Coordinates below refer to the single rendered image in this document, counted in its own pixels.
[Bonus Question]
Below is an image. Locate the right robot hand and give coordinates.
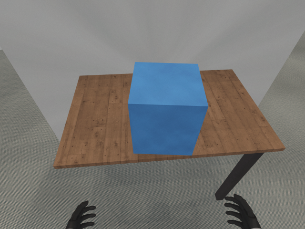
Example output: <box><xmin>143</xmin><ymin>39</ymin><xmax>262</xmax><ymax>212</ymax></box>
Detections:
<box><xmin>224</xmin><ymin>194</ymin><xmax>261</xmax><ymax>229</ymax></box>

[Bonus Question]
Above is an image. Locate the carton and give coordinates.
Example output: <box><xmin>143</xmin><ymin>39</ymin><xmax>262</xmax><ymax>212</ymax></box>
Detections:
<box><xmin>128</xmin><ymin>62</ymin><xmax>208</xmax><ymax>156</ymax></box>

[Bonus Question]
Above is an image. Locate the left robot hand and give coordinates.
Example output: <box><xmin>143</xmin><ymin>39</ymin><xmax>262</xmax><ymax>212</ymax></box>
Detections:
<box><xmin>65</xmin><ymin>201</ymin><xmax>96</xmax><ymax>229</ymax></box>

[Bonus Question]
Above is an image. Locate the table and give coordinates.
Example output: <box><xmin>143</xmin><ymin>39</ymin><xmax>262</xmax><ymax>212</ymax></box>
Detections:
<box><xmin>53</xmin><ymin>69</ymin><xmax>286</xmax><ymax>200</ymax></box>

